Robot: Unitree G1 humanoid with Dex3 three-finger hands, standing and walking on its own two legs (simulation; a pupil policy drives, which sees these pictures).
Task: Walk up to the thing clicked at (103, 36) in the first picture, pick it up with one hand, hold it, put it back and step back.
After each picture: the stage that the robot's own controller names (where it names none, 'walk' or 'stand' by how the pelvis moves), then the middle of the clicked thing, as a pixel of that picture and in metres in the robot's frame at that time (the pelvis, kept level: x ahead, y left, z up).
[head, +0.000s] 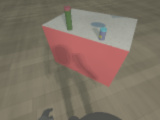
stand; (102, 34) +0.83 -0.07 +0.05
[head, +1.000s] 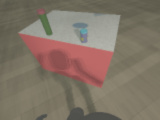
walk; (83, 36) +0.72 +0.14 +0.07
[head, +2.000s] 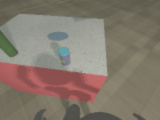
stand; (64, 56) +0.41 +0.22 +0.09
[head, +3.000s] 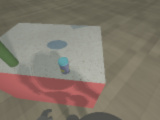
stand; (64, 66) +0.38 +0.21 +0.05
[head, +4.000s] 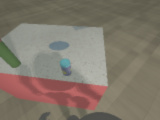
stand; (66, 67) +0.37 +0.20 +0.05
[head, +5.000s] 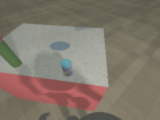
stand; (66, 67) +0.37 +0.19 +0.05
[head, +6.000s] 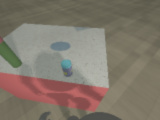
stand; (67, 68) +0.36 +0.19 +0.05
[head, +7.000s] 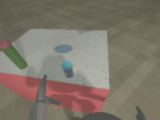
rise first; (68, 69) +0.36 +0.21 +0.05
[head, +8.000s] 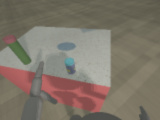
go down; (70, 66) +0.38 +0.20 +0.05
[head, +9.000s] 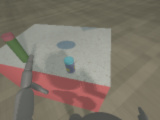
go down; (69, 65) +0.38 +0.20 +0.06
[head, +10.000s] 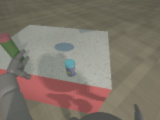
go down; (70, 68) +0.37 +0.18 +0.06
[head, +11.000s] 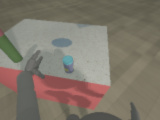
close in; (68, 64) +0.38 +0.18 +0.06
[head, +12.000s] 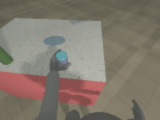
close; (62, 61) +0.40 +0.20 +0.09
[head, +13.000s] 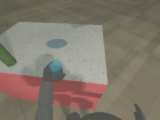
lift; (57, 71) +0.32 +0.23 +0.09
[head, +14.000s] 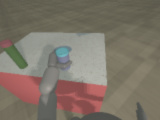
lift; (63, 59) +0.33 +0.19 +0.21
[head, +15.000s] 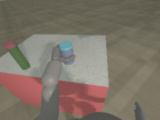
hold; (67, 53) +0.34 +0.17 +0.24
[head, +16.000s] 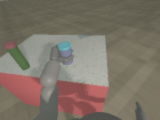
hold; (65, 53) +0.34 +0.17 +0.25
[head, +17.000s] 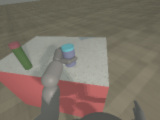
crouch; (69, 55) +0.33 +0.16 +0.25
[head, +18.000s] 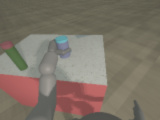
crouch; (63, 47) +0.38 +0.19 +0.26
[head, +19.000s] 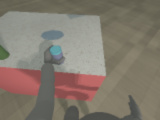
lower; (57, 55) +0.42 +0.23 +0.10
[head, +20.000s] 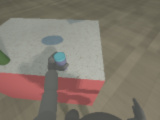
lower; (61, 61) +0.39 +0.21 +0.09
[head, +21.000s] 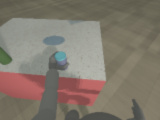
lower; (62, 61) +0.39 +0.21 +0.09
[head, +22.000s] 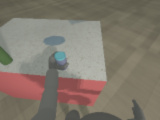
lower; (61, 61) +0.39 +0.21 +0.09
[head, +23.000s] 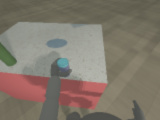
loosen; (64, 67) +0.35 +0.19 +0.09
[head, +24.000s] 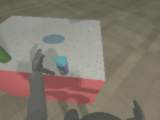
rise; (62, 65) +0.36 +0.19 +0.09
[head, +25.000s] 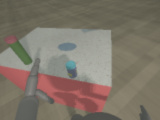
sink last; (71, 69) +0.35 +0.19 +0.07
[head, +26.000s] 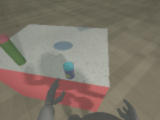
stand; (69, 70) +0.34 +0.18 +0.05
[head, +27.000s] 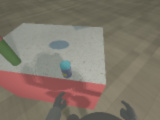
stand; (66, 69) +0.35 +0.19 +0.05
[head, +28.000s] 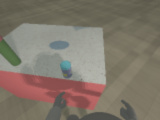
stand; (66, 69) +0.35 +0.19 +0.05
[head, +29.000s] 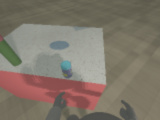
stand; (66, 69) +0.35 +0.19 +0.05
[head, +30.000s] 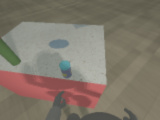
stand; (66, 69) +0.34 +0.20 +0.05
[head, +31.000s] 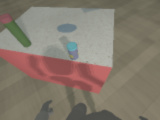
walk; (73, 51) +0.46 +0.17 +0.07
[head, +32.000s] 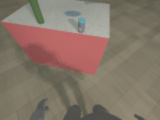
walk; (81, 25) +0.78 +0.15 +0.07
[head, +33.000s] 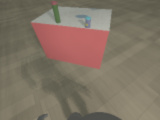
stand; (87, 22) +1.06 +0.14 +0.07
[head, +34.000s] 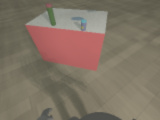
stand; (83, 25) +1.02 +0.16 +0.05
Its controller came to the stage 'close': yes
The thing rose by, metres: 0.21
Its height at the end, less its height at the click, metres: +0.00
